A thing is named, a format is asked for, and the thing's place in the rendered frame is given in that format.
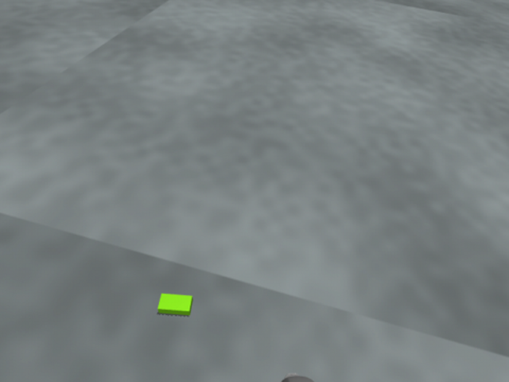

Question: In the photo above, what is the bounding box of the small box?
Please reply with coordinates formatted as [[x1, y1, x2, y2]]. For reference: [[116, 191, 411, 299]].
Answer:
[[157, 294, 192, 315]]

